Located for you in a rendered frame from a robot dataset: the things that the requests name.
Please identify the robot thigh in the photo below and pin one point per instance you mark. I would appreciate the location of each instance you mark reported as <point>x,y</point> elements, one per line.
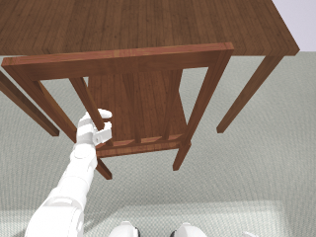
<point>124,231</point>
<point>189,231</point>

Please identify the left robot forearm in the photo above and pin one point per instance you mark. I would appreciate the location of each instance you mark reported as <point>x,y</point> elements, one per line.
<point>76,181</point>

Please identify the table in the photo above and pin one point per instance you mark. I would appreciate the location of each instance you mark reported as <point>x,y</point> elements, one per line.
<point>42,27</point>

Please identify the robot right thigh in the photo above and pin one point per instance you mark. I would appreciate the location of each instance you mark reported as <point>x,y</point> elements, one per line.
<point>189,231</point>

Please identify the robot left upper arm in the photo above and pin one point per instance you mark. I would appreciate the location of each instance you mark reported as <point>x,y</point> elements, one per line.
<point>57,221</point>

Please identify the robot left hand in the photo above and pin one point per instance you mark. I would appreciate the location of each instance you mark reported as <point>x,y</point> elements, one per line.
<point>86,129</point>

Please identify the robot left thigh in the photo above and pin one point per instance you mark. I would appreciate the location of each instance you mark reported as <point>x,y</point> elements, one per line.
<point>124,231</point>

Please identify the chair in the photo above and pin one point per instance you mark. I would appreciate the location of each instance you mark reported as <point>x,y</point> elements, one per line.
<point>139,86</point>

